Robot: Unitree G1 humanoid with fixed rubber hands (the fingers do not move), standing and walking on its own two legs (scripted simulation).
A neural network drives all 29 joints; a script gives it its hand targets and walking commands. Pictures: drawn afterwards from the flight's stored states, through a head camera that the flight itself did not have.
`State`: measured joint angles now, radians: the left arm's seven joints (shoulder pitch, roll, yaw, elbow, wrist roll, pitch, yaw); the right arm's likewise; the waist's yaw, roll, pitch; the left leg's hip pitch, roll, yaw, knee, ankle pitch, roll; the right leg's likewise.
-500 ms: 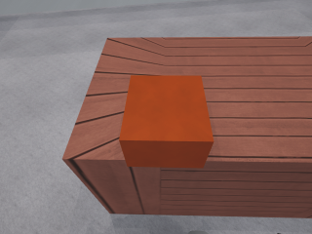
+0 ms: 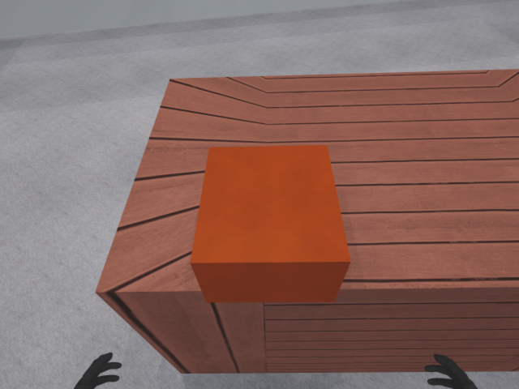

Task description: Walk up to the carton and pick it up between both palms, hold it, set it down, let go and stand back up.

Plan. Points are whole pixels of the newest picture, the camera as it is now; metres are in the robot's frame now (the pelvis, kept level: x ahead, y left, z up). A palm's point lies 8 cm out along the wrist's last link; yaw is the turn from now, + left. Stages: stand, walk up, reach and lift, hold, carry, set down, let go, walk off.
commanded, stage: walk up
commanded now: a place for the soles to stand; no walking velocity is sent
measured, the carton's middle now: (268, 221) +0.40 +0.00 +0.01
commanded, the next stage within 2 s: stand in 0.36 s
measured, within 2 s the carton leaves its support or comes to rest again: neither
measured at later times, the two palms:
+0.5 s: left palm out of the picture +0.08 +0.32 -0.11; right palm out of the picture +0.09 -0.28 -0.11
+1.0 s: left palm out of the picture +0.09 +0.32 -0.11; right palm out of the picture +0.08 -0.28 -0.11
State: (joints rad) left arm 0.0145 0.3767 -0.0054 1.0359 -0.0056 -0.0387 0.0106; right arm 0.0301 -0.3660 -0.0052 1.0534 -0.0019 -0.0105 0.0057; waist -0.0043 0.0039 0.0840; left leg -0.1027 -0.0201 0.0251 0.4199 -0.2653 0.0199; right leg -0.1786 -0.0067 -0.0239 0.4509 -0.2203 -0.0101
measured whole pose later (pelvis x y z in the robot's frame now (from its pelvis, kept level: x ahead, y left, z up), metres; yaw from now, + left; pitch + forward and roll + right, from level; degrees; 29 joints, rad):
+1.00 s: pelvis +0.00 +0.02 +0.01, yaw -2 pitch -2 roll +0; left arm 0.08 0.36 -0.01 1.11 0.00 0.00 0.01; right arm 0.07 -0.36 -0.03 1.12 -0.03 -0.02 0.01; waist 0.00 0.00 0.04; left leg -0.07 -0.03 0.06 0.33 -0.22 0.05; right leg -0.15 -0.02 0.01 0.34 -0.15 0.02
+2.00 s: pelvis -0.04 +0.00 +0.00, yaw -4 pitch -9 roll +0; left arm 0.26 0.26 0.10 0.15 -0.09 0.35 -0.02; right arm 0.39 -0.23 -0.05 -0.04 0.04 0.26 0.01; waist 0.02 0.06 0.06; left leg -0.02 0.04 0.11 0.42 -0.24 0.01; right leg -0.09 0.03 0.00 0.39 -0.14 -0.02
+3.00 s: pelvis +0.00 +0.01 +0.01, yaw +1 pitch -5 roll -1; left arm 0.24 0.32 0.03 -0.36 -0.22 0.37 0.02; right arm 0.31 -0.17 -0.06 -0.31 0.27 0.30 -0.10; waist 0.05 -0.01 0.07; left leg -0.03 -0.01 0.05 0.32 -0.21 0.03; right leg -0.03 0.03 0.07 0.28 -0.17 0.00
